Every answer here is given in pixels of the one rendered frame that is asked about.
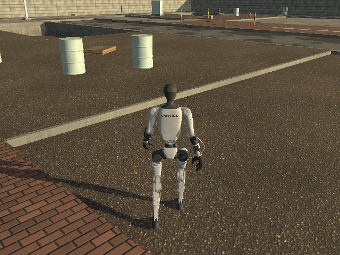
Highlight left robot hand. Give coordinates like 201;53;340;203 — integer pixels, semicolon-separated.
143;141;155;150

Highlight right robot upper arm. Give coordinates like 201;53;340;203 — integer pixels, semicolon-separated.
181;107;195;137

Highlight right robot hand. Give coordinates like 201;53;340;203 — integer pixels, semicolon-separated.
192;155;204;171

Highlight left robot forearm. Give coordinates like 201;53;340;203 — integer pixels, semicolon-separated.
143;127;151;143

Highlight robot head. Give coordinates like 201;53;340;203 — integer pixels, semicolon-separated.
161;83;179;109

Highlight right robot forearm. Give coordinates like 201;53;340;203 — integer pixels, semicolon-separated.
190;129;202;157

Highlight left robot upper arm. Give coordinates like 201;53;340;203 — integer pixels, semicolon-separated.
146;106;159;134

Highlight robot right thigh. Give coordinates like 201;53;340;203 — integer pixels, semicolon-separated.
177;148;188;180

